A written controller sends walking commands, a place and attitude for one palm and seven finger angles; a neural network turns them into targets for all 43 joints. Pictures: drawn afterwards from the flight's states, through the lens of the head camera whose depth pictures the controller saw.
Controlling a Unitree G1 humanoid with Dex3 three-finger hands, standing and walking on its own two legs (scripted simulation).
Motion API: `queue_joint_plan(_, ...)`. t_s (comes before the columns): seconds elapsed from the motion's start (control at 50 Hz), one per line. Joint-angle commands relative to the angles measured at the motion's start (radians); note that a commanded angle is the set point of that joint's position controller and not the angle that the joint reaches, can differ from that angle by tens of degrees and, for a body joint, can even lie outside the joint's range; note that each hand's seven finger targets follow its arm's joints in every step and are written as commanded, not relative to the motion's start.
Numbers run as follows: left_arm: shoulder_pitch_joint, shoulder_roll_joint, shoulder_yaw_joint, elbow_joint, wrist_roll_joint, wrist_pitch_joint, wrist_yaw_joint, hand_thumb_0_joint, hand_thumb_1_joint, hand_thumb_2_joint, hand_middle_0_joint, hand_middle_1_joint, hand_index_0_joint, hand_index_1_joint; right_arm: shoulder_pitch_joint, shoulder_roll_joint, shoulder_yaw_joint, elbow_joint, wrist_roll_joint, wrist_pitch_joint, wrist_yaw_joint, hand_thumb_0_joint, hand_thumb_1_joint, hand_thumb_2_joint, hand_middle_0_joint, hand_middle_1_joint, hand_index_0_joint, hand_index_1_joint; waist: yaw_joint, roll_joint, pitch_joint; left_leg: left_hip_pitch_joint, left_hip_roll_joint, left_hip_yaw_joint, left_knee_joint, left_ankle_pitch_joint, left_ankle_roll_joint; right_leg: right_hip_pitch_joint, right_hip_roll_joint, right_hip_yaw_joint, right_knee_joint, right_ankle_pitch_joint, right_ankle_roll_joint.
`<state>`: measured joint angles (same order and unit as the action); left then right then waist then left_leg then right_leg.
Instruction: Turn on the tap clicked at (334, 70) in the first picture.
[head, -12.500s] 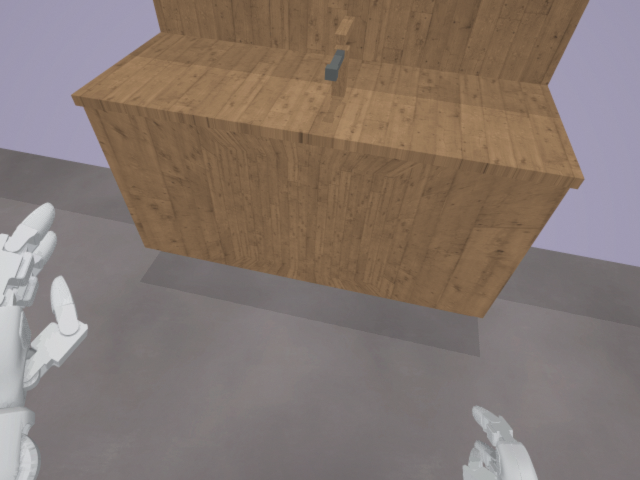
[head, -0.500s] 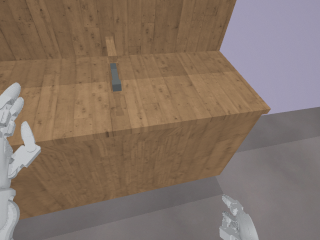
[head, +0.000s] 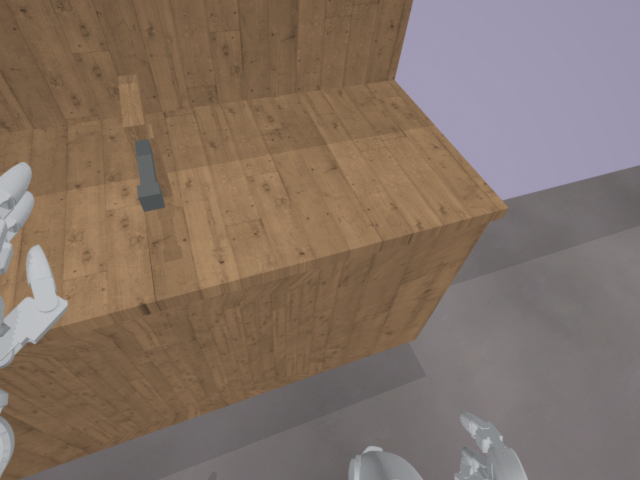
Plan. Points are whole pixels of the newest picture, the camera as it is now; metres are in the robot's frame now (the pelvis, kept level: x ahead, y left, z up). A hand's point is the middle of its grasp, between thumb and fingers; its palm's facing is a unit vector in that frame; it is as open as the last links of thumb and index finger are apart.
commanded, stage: shuffle to correct the standing spot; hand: left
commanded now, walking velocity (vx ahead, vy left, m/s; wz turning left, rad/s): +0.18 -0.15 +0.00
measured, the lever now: (151, 196) +0.45 +0.26 +0.07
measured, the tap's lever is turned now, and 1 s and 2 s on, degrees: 0 0 0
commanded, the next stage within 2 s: come to a stop and stand still in 0.46 s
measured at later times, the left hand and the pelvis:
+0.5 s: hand (161, 230) +0.30 +0.18 +0.18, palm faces +0.47 -0.82 -0.33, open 7.4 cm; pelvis +0.10 -0.08 +0.00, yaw +2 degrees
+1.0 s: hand (236, 199) +0.36 +0.12 +0.17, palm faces +0.46 -0.80 -0.39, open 7.4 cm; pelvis +0.15 -0.13 +0.00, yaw +1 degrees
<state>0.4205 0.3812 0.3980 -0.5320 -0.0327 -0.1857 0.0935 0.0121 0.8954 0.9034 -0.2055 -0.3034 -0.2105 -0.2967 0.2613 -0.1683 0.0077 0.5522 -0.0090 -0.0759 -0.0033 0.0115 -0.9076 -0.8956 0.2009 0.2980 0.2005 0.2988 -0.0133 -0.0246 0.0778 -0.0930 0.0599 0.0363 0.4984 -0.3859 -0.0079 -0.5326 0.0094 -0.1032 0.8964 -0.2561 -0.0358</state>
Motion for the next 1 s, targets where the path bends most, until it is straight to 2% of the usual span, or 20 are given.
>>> queue_joint_plan(0.0, -0.010, 0.182, 0.127, -0.223, 0.001, -0.062, 0.025, 0.000, 0.900, 0.900, -0.200, -0.300, -0.200, -0.300, -0.120, -0.149, -0.050, -0.177, 0.006, -0.064, -0.026, 0.000, -0.900, -0.900, 0.200, 0.300, 0.200, 0.300, 0.018, 0.255, -0.154, -0.126, 0.148, -0.006, 0.024, 0.682, 0.079, 0.371, 0.044, -0.102, -0.333, 0.180, -0.003)
queue_joint_plan(0.04, -0.018, 0.200, 0.148, -0.206, -0.008, -0.057, 0.034, 0.000, 0.900, 0.900, -0.200, -0.300, -0.200, -0.300, -0.138, -0.149, -0.047, -0.180, 0.020, -0.058, -0.024, 0.000, -0.900, -0.900, 0.200, 0.300, 0.200, 0.300, 0.046, 0.133, -0.213, -0.295, 0.097, 0.036, 0.280, 0.495, 0.058, 0.650, 0.036, -0.080, -0.394, 0.192, -0.013)
queue_joint_plan(0.06, -0.034, 0.237, 0.176, -0.199, -0.004, -0.055, 0.043, 0.000, 0.900, 0.900, -0.200, -0.300, -0.200, -0.300, -0.126, -0.137, -0.052, -0.175, 0.030, -0.053, -0.017, 0.000, -0.900, -0.900, 0.200, 0.300, 0.200, 0.300, 0.049, -0.051, -0.282, -0.413, 0.006, 0.089, 0.565, 0.281, 0.033, 0.739, -0.121, 0.118, -0.431, 0.149, -0.091)
queue_joint_plan(0.08, 0.005, 0.262, 0.207, -0.179, -0.008, -0.061, 0.053, 0.000, 0.900, 0.900, -0.200, -0.300, -0.200, -0.300, -0.144, -0.130, -0.056, -0.187, 0.027, -0.059, -0.013, 0.000, -0.900, -0.900, 0.200, 0.300, 0.200, 0.300, 0.050, -0.201, -0.313, -0.561, -0.067, 0.033, 0.818, -0.153, 0.024, 0.743, -0.332, 0.497, -0.496, 0.202, -0.219)
queue_joint_plan(0.12, -0.021, 0.247, 0.201, -0.259, -0.030, -0.077, 0.056, 0.000, 0.900, 0.900, -0.200, -0.300, -0.200, -0.300, -0.121, -0.151, -0.058, -0.155, 0.027, -0.053, -0.003, 0.000, -0.900, -0.900, 0.200, 0.300, 0.200, 0.300, 0.051, -0.218, -0.258, -0.535, 0.008, -0.072, 0.901, -0.210, 0.009, 0.475, -0.380, 0.579, -0.621, -0.258, -0.239)
queue_joint_plan(0.18, -0.066, 0.221, 0.165, -0.318, -0.019, -0.066, 0.061, 0.000, 0.900, 0.900, -0.200, -0.300, -0.200, -0.300, -0.176, -0.126, -0.029, -0.128, 0.019, -0.018, -0.006, 0.000, -0.900, -0.900, 0.200, 0.300, 0.200, 0.300, 0.030, -0.056, -0.191, -0.293, 0.063, -0.037, 0.590, -0.181, 0.015, 0.150, -0.307, 0.352, -0.633, -0.301, -0.191)
queue_joint_plan(0.26, -0.118, 0.174, 0.101, -0.272, -0.030, -0.036, 0.059, 0.000, 0.900, 0.900, -0.200, -0.300, -0.200, -0.300, -0.114, -0.125, -0.028, -0.121, 0.001, -0.027, -0.042, 0.000, -0.900, -0.900, 0.200, 0.300, 0.200, 0.300, -0.013, 0.070, -0.180, 0.008, -0.046, 0.100, 0.077, -0.029, 0.003, 0.005, -0.138, 0.093, -0.461, -0.501, -0.086)
queue_joint_plan(0.28, -0.139, 0.161, 0.098, -0.289, -0.035, -0.044, 0.056, 0.000, 0.900, 0.900, -0.200, -0.300, -0.200, -0.300, -0.121, -0.151, -0.036, -0.145, 0.006, -0.039, -0.056, 0.000, -0.900, -0.900, 0.200, 0.300, 0.200, 0.300, -0.018, 0.243, -0.113, 0.008, 0.088, -0.140, -0.115, -0.192, 0.063, -0.082, -0.064, 0.062, -0.255, -0.434, -0.033)
queue_joint_plan(0.3, -0.163, 0.144, 0.080, -0.276, -0.015, -0.051, 0.062, 0.000, 0.900, 0.900, -0.200, -0.300, -0.200, -0.300, -0.125, -0.159, -0.037, -0.144, 0.011, -0.044, -0.048, 0.000, -0.900, -0.900, 0.200, 0.300, 0.200, 0.300, -0.009, 0.402, -0.073, -0.033, 0.318, -0.532, -0.306, -0.281, 0.178, -0.148, 0.046, 0.005, 0.082, -0.308, 0.019)
queue_joint_plan(0.32, -0.176, 0.162, 0.100, -0.214, -0.007, -0.062, 0.054, 0.000, 0.900, 0.900, -0.200, -0.300, -0.200, -0.300, -0.151, -0.139, -0.037, -0.151, 0.008, -0.050, -0.037, 0.000, -0.900, -0.900, 0.200, 0.300, 0.200, 0.300, -0.009, 0.305, -0.025, -0.143, 0.390, -0.643, -0.372, -0.283, 0.243, -0.133, 0.003, 0.120, 0.242, -0.210, 0.018)
queue_joint_plan(0.38, -0.165, 0.141, 0.061, -0.241, 0.023, -0.053, 0.035, 0.000, 0.900, 0.900, -0.200, -0.300, -0.200, -0.300, -0.165, -0.128, -0.041, -0.149, 0.009, -0.054, -0.015, 0.000, -0.900, -0.900, 0.200, 0.300, 0.200, 0.300, 0.023, 0.232, -0.063, -0.049, 0.291, -0.308, -0.222, 0.055, 0.193, -0.159, -0.057, 0.107, 0.206, -0.085, 0.031)
queue_joint_plan(0.44, -0.109, 0.102, 0.019, -0.232, 0.025, -0.043, 0.034, 0.000, 0.900, 0.900, -0.200, -0.300, -0.200, -0.300, -0.100, -0.152, -0.055, -0.141, 0.003, -0.061, -0.006, 0.000, -0.900, -0.900, 0.200, 0.300, 0.200, 0.300, 0.019, 0.259, -0.123, -0.034, 0.238, -0.132, -0.129, 0.428, 0.137, 0.019, -0.041, 0.026, -0.102, -0.083, 0.035)
queue_joint_plan(0.52, -0.131, 0.141, 0.057, -0.185, 0.017, -0.028, 0.051, 0.000, 0.900, 0.900, -0.200, -0.300, -0.200, -0.300, -0.122, -0.151, -0.045, -0.151, 0.012, -0.061, -0.016, 0.000, -0.900, -0.900, 0.200, 0.300, 0.200, 0.300, 0.017, 0.247, -0.142, -0.183, 0.178, -0.010, 0.008, 0.299, 0.062, 0.357, 0.053, -0.094, -0.429, 0.028, 0.042)
queue_joint_plan(0.56, -0.141, 0.177, 0.083, -0.170, 0.018, -0.022, 0.061, 0.000, 0.900, 0.900, -0.200, -0.300, -0.200, -0.300, -0.118, -0.129, -0.045, -0.147, 0.021, -0.048, -0.017, 0.000, -0.900, -0.900, 0.200, 0.300, 0.200, 0.300, 0.022, 0.023, -0.202, -0.351, 0.054, 0.092, 0.317, 0.118, 0.013, 0.551, -0.066, 0.083, -0.513, 0.052, -0.025)
queue_joint_plan(0.58, -0.101, 0.216, 0.111, -0.165, 0.015, -0.020, 0.076, 0.000, 0.900, 0.900, -0.200, -0.300, -0.200, -0.300, -0.120, -0.108, -0.035, -0.150, 0.019, -0.051, -0.018, 0.000, -0.900, -0.900, 0.200, 0.300, 0.200, 0.300, 0.014, -0.121, -0.234, -0.493, -0.039, 0.087, 0.484, -0.059, -0.012, 0.630, -0.255, 0.367, -0.552, 0.230, -0.125)
queue_joint_plan(0.6, -0.113, 0.203, 0.113, -0.195, 0.001, -0.032, 0.078, 0.000, 0.900, 0.900, -0.200, -0.300, -0.200, -0.300, -0.146, -0.120, -0.040, -0.146, 0.021, -0.069, -0.015, 0.000, -0.900, -0.900, 0.200, 0.300, 0.200, 0.300, 0.040, -0.162, -0.243, -0.496, -0.023, -0.001, 0.582, -0.178, -0.013, 0.564, -0.358, 0.472, -0.580, 0.267, -0.183)
queue_joint_plan(0.7, 0.030, 0.177, 0.142, -0.260, -0.004, -0.064, 0.107, 0.000, 0.900, 0.900, -0.200, -0.300, -0.200, -0.300, -0.179, -0.098, -0.010, -0.111, 0.015, -0.050, -0.033, 0.000, -0.900, -0.900, 0.200, 0.300, 0.200, 0.300, 0.022, -0.070, -0.244, -0.288, -0.005, -0.016, 0.189, 0.011, -0.015, 0.481, -0.273, 0.204, -0.442, 0.543, -0.111)
queue_joint_plan(0.76, 0.011, 0.179, 0.134, -0.263, -0.010, -0.065, 0.112, 0.000, 0.900, 0.900, -0.200, -0.300, -0.200, -0.300, -0.171, -0.122, -0.034, -0.115, 0.012, -0.057, -0.051, 0.000, -0.900, -0.900, 0.200, 0.300, 0.200, 0.300, 0.020, -0.036, -0.230, -0.120, -0.023, -0.014, -0.003, 0.319, -0.013, 0.375, -0.210, 0.171, -0.425, 0.362, -0.028)
queue_joint_plan(0.82, 0.028, 0.157, 0.103, -0.209, -0.005, -0.058, 0.101, 0.000, 0.900, 0.900, -0.200, -0.300, -0.200, -0.300, -0.178, -0.148, -0.030, -0.130, 0.014, -0.061, -0.062, 0.000, -0.900, -0.900, 0.200, 0.300, 0.200, 0.300, 0.033, 0.223, -0.186, -0.161, 0.099, -0.165, -0.095, 0.477, 0.038, 0.335, -0.068, 0.096, -0.356, 0.157, 0.028)
queue_joint_plan(0.98, -0.021, 0.139, 0.042, -0.160, -0.003, -0.027, 0.095, 0.000, 0.900, 0.900, -0.200, -0.300, -0.200, -0.300, -0.155, -0.152, -0.034, -0.118, 0.012, -0.065, -0.066, 0.000, -0.900, -0.900, 0.200, 0.300, 0.200, 0.300, 0.023, 0.003, -0.238, -0.160, -0.007, -0.044, 0.048, 0.327, -0.014, 0.383, -0.173, 0.228, -0.521, 0.355, -0.029)
